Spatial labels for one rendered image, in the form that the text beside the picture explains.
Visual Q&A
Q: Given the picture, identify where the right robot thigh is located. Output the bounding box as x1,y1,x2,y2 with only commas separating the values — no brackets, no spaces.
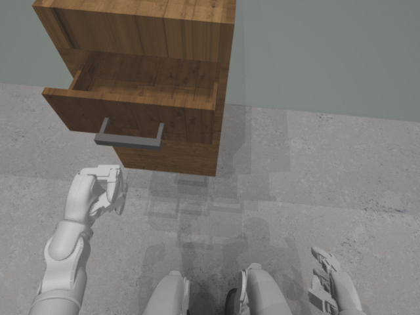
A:
238,268,292,315

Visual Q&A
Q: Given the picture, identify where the handle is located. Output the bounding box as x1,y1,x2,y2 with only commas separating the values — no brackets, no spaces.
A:
94,117,165,151

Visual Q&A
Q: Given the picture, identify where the robot left forearm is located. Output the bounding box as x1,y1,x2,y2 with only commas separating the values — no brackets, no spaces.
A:
28,220,93,315

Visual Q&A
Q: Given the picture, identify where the robot right hand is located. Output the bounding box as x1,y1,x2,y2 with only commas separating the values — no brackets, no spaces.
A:
308,246,363,315

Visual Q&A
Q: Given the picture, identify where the robot left hand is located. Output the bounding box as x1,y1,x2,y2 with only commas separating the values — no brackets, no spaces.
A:
64,165,129,227

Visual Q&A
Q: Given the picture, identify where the cabinet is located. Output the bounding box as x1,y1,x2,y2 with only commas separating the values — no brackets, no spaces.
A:
32,0,236,177

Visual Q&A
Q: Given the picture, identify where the robot right shin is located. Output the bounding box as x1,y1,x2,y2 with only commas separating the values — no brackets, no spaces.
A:
234,263,262,315

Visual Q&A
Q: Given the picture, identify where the drawer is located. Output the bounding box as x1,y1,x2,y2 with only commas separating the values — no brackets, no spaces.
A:
41,50,221,144

